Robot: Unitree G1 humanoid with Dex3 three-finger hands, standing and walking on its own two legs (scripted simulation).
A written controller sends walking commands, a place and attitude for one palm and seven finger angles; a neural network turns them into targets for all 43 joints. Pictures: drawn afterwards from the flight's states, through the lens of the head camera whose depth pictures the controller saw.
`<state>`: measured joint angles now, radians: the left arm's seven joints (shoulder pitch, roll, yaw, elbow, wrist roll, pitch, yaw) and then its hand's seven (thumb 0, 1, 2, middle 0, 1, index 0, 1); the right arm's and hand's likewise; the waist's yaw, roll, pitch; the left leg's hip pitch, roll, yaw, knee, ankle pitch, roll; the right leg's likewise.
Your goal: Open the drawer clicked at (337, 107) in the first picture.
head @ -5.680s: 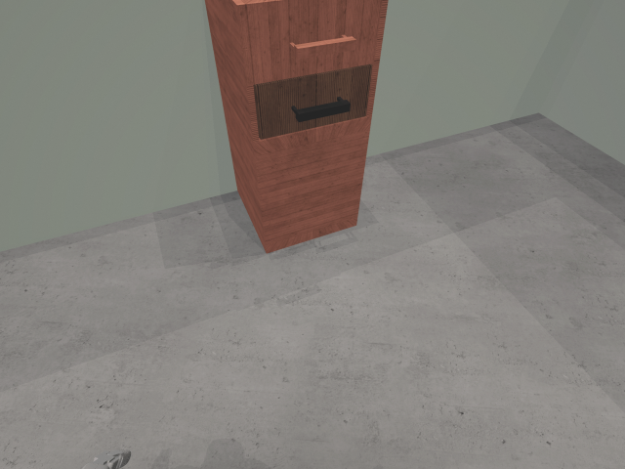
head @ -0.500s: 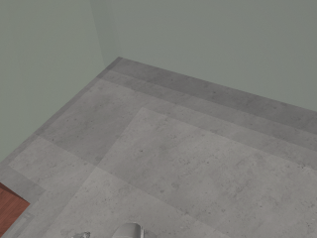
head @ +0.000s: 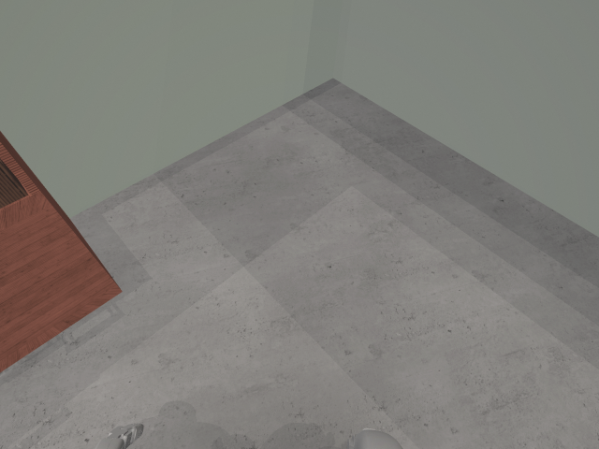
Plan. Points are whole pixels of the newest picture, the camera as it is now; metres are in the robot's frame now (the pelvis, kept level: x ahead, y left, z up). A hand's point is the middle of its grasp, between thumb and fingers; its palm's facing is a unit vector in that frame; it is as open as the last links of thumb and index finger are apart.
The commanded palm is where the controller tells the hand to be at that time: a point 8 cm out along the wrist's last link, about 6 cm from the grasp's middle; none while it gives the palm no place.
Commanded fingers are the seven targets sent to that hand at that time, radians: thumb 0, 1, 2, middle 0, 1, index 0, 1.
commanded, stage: turn to face it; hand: left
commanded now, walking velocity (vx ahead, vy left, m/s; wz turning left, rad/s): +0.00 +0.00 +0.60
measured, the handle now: out of the picture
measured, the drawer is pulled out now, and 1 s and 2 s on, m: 0.00 0.00 0.00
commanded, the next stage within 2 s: take the last steps up to it in 1.18 s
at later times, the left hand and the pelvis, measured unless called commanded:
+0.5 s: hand out of the picture +0.00 +0.20 -0.17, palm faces +0.33 -0.91 -0.25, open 7.4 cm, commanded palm none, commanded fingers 0.00 0.90 0.90 -0.20 -0.30 -0.20 -0.30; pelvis -0.01 -0.01 -0.01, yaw +20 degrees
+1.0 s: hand out of the picture -0.02 +0.25 -0.15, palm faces +0.56 -0.79 -0.26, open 7.4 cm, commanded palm none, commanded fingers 0.00 0.90 0.90 -0.20 -0.30 -0.20 -0.30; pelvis -0.01 +0.01 +0.00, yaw +34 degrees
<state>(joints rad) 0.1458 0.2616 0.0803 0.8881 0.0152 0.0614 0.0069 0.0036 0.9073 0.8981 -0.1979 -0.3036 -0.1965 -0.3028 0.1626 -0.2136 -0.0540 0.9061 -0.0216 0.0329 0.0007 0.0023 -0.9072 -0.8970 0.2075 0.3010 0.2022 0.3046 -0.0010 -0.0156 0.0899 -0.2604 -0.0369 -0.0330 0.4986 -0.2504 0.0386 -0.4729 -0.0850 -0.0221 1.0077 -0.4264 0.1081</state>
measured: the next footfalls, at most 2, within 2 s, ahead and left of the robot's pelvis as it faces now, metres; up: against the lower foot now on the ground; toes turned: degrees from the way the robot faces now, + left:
right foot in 0.16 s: +0.05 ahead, -0.14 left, +0.00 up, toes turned +4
left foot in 0.56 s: -0.01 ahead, +0.12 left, +0.00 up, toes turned +27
